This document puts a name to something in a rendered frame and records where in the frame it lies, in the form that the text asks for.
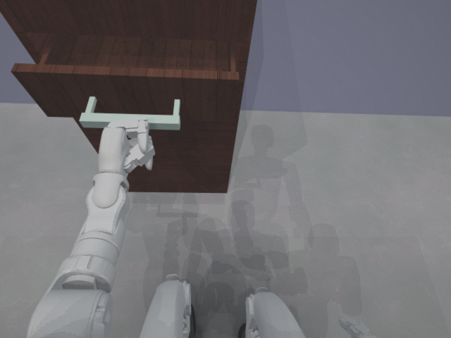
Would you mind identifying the robot left forearm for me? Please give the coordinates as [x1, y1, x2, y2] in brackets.
[27, 172, 130, 338]

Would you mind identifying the left robot hand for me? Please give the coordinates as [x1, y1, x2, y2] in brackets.
[98, 117, 155, 179]

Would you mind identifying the handle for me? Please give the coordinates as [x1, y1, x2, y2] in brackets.
[79, 96, 180, 130]

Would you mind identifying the right robot hand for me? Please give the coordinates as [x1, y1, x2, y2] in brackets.
[339, 316, 377, 338]

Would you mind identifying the robot right thigh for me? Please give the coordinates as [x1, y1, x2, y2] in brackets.
[246, 292, 306, 338]

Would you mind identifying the robot right shin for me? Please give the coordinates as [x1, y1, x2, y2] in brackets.
[245, 287, 268, 338]

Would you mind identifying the cabinet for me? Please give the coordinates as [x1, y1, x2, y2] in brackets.
[0, 0, 257, 193]

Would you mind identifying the drawer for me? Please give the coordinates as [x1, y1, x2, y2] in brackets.
[11, 34, 239, 122]

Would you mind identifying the left robot upper arm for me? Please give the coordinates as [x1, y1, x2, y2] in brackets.
[30, 289, 113, 338]

